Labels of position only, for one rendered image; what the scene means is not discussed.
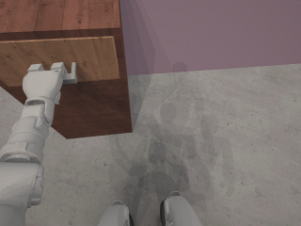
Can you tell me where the drawer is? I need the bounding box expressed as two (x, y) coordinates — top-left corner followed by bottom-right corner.
(0, 36), (119, 87)

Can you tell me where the left robot forearm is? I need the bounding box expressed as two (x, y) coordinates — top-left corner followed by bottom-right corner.
(0, 96), (55, 166)

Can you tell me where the left robot hand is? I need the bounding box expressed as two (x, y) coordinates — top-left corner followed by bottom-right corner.
(23, 62), (67, 105)

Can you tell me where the cabinet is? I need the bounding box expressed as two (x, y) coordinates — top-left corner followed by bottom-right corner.
(0, 0), (133, 139)

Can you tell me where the handle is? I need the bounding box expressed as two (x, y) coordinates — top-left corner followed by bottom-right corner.
(61, 62), (78, 85)

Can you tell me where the robot left shin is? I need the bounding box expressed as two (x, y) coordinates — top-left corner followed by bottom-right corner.
(112, 201), (123, 206)

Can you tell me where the right robot thigh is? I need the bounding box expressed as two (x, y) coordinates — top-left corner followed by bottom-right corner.
(164, 196), (203, 226)

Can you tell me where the robot left upper arm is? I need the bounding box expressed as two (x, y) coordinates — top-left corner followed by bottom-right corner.
(0, 162), (45, 226)

